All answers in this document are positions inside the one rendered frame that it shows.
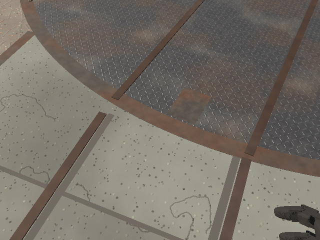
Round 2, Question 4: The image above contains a right robot hand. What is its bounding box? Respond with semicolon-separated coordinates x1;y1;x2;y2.
274;204;320;240

